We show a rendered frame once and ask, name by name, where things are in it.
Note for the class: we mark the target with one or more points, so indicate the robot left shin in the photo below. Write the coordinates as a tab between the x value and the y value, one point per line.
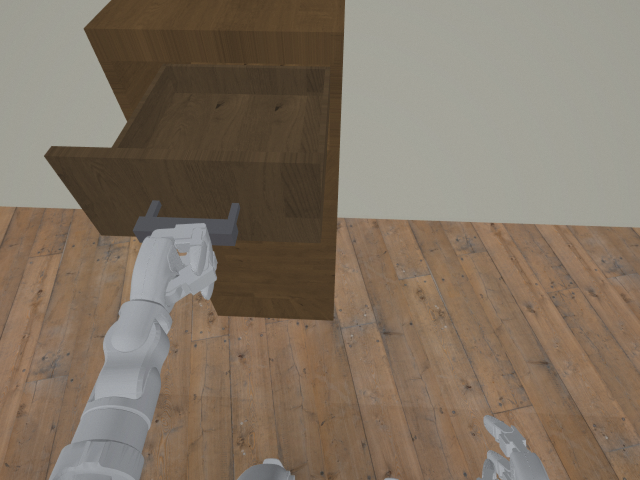
272	461

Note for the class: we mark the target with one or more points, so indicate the robot left hand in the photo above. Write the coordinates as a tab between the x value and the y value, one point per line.
158	262

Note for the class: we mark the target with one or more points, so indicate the cabinet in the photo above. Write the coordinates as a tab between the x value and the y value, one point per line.
132	39

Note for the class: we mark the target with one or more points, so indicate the handle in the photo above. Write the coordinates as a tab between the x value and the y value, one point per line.
222	232

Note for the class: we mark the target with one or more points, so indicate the drawer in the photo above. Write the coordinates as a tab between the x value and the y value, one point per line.
205	136

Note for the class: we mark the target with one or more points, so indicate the robot left forearm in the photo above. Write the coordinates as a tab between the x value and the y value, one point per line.
110	437

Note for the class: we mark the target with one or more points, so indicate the robot right hand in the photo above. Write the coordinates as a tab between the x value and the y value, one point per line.
523	464

